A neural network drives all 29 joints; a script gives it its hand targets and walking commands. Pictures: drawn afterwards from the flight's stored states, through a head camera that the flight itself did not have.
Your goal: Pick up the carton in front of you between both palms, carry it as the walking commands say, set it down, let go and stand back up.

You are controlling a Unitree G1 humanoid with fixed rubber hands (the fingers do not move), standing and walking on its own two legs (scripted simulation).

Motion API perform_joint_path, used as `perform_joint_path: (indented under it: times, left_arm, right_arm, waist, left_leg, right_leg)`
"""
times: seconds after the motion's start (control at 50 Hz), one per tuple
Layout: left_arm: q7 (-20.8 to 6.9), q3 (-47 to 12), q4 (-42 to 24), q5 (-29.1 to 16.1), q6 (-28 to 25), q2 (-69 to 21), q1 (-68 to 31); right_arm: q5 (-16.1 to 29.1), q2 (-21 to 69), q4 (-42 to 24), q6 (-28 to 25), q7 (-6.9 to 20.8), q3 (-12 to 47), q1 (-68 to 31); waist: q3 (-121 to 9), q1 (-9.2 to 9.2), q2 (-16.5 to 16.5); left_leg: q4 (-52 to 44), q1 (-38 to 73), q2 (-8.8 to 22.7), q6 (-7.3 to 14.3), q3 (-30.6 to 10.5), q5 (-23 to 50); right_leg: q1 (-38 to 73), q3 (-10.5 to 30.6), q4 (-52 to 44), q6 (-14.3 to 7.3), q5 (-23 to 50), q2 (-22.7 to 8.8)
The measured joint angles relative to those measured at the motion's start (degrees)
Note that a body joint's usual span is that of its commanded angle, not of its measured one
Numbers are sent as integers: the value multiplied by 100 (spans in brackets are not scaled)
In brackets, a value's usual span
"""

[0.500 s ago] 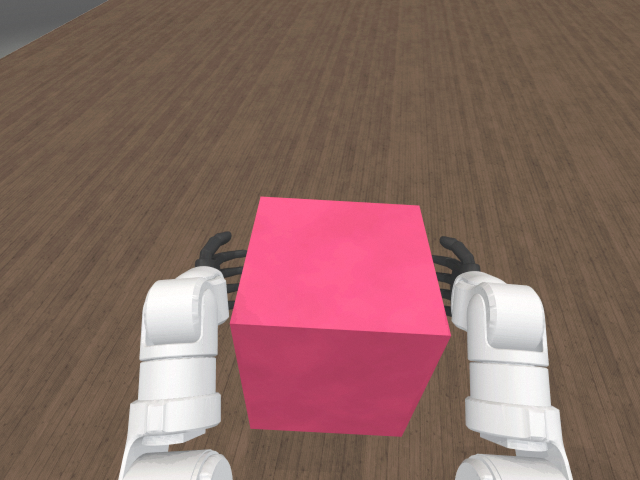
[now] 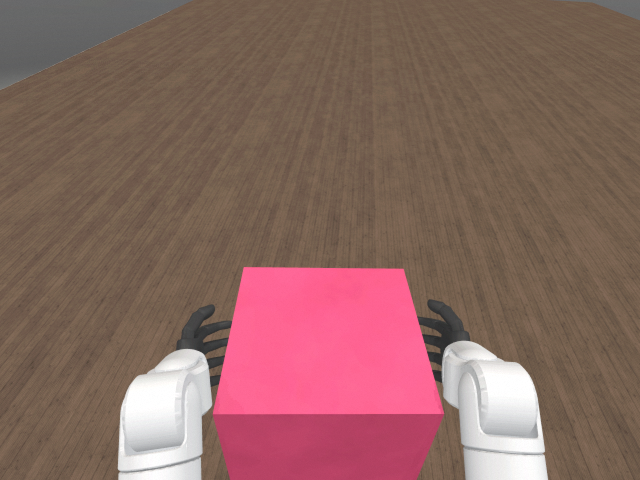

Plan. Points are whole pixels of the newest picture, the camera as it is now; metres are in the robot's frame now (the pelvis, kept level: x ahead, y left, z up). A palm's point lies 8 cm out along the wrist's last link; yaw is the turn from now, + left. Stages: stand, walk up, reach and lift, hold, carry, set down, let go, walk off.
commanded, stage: carry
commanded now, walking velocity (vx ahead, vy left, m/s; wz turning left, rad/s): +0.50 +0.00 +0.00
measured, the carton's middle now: (322, 390) +0.28 +0.01 +0.00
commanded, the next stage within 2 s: none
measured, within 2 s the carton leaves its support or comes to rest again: neither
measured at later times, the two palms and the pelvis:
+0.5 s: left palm (256, 209) +0.57 +0.12 +0.08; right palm (423, 210) +0.58 -0.18 +0.08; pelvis +0.31 -0.05 +0.00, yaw +4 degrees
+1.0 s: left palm (249, 134) +0.90 +0.17 +0.07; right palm (373, 132) +0.90 -0.13 +0.08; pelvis +0.63 +0.01 +0.00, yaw +1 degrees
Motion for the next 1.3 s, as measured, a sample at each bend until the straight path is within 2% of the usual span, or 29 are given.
perform_joint_path:
  times: [0.06,0.16,0.26,0.36,0.4,0.42,0.44,0.48,0.5,0.52,0.56,0.64,0.74,0.86,0.9,0.92,0.94,0.96,0.98,1.0,1.04,1.16,1.24,1.26,1.3]
  left_arm:
    - [5,-52,12,59,-72,-112,63]
    - [5,-213,-158,59,-227,-89,128]
    - [5,-219,-411,35,-216,-85,170]
    - [5,-160,-492,6,-105,-81,189]
    - [5,-133,-447,-3,-71,-86,130]
    - [4,-152,-342,-3,-115,-94,86]
    - [4,-179,-172,10,-175,-104,23]
    - [4,-216,97,33,-226,-115,-42]
    - [4,-217,133,32,-231,-112,-19]
    - [4,-207,113,17,-242,-105,35]
    - [3,-188,-7,-25,-293,-92,150]
    - [3,-179,-276,-87,-434,-77,290]
    - [2,-220,-579,-132,-447,-73,336]
    - [1,-276,-724,-94,-271,-81,236]
    - [1,-254,-721,-71,-207,-86,188]
    - [0,-222,-701,-65,-188,-80,166]
    - [-1,-149,-617,-66,-181,-67,94]
    - [-2,-72,-531,-59,-168,-60,21]
    - [-2,-19,-460,-46,-164,-61,-23]
    - [-3,16,-415,-28,-171,-86,-31]
    - [-4,-19,-400,8,-207,-112,25]
    - [-1,-244,-550,23,-400,-91,135]
    - [8,-297,-719,13,-377,-83,207]
    - [15,-295,-753,10,-340,-84,208]
    - [17,-304,-675,15,-308,-83,224]
  right_arm:
    - [63,-28,-129,-51,3,-49,196]
    - [136,-45,-374,-215,3,-52,331]
    - [143,-44,-580,-198,4,5,321]
    - [99,-36,-602,-52,6,53,250]
    - [73,-31,-592,6,6,31,203]
    - [70,-59,-560,12,10,-9,168]
    - [75,-87,-493,5,11,-67,154]
    - [80,-119,-369,7,13,-141,173]
    - [71,-97,-335,7,12,-158,188]
    - [52,-50,-328,-7,11,-166,208]
    - [33,-29,-372,-63,12,-87,254]
    - [36,-45,-542,-215,11,70,321]
    - [39,-50,-871,-220,10,141,385]
    - [73,-50,-1080,-63,7,72,360]
    - [85,-44,-1042,-17,7,42,295]
    - [84,-37,-978,-13,8,43,252]
    - [71,-28,-826,-66,8,51,183]
    - [62,-15,-656,-106,9,38,84]
    - [61,-4,-523,-137,10,18,17]
    - [67,1,-445,-161,10,1,0]
    - [104,-5,-426,-208,13,-20,68]
    - [171,-38,-711,-409,38,-21,306]
    - [180,-47,-864,-412,52,27,391]
    - [169,-48,-880,-393,49,47,393]
    - [149,-50,-820,-321,57,27,379]
  waist:
    - [121,-34,36]
    - [135,-77,114]
    - [26,-43,128]
    - [-83,-36,147]
    - [-76,-46,199]
    - [-62,-2,333]
    - [-26,39,433]
    - [118,96,403]
    - [205,100,365]
    - [281,98,342]
    - [403,105,322]
    - [471,131,289]
    - [354,106,268]
    - [224,58,255]
    - [252,56,225]
    - [254,44,198]
    - [295,10,49]
    - [386,-15,-27]
    - [493,-24,-48]
    - [597,-20,-46]
    - [759,-4,-39]
    - [877,10,-19]
    - [681,30,-63]
    - [596,36,-98]
    - [407,31,61]
  left_leg:
    - [-542,487,-60,-25,-18,20]
    - [-1340,1287,-137,-95,-94,-18]
    - [-1810,2087,-152,-273,-150,-308]
    - [-1795,2806,-106,-559,-201,-946]
    - [-1320,2925,3,-705,-273,-1438]
    - [-734,2784,176,-731,-319,-1761]
    - [187,2416,342,-693,-437,-1753]
    - [2126,1451,268,-597,-912,-1623]
    - [2817,999,203,-530,-1034,-1517]
    - [3241,595,181,-475,-1081,-1350]
    - [3436,-60,218,-418,-1075,-948]
    - [2775,-910,360,-476,-977,-287]
    - [1399,-1286,412,-584,-771,406]
    - [-35,-944,181,-434,-383,1087]
    - [-513,-542,28,-398,-177,1370]
    - [-625,-322,-30,-225,-98,1244]
    - [-406,-339,-109,-16,-26,885]
    - [-206,-364,-122,101,7,615]
    - [-155,-329,-105,153,13,469]
    - [-231,-235,-76,98,10,461]
    - [-546,29,-64,55,9,502]
    - [-1089,630,-96,9,-67,417]
    - [-791,870,-159,-97,-98,-9]
    - [-638,908,-197,-133,-92,-165]
    - [-439,999,-129,-190,-138,-416]
  right_leg:
    - [-935,-52,143,-78,696,-62]
    - [-1721,-179,-1142,46,1528,-222]
    - [-1775,-374,-2509,79,2199,-211]
    - [-1342,-681,-3353,-70,2346,-49]
    - [-957,-880,-3667,-142,2112,66]
    - [-904,-983,-3566,-277,2171,155]
    - [-944,-1061,-3292,-419,2018,202]
    - [-835,-1109,-3146,-568,1699,176]
    - [-692,-1117,-3263,-559,1659,161]
    - [-533,-1122,-3425,-541,1651,164]
    - [-204,-1114,-3781,-522,1640,192]
    - [436,-1051,-4386,-468,1565,252]
    - [1271,-984,-4955,-327,1314,292]
    - [2237,-938,-5050,7,590,253]
    - [2413,-884,-4606,157,126,164]
    - [2348,-833,-4106,219,-153,87]
    - [2034,-740,-3299,237,-196,-92]
    - [1584,-500,-2311,249,-261,-118]
    - [1109,-265,-1409,236,-369,-29]
    - [686,-118,-764,191,-407,78]
    - [64,-47,-420,103,-263,170]
    - [-507,-201,-2445,79,274,138]
    - [-235,-430,-3612,98,1490,27]
    - [-108,-460,-3828,87,1800,-29]
    - [-5,-512,-3692,-7,1717,8]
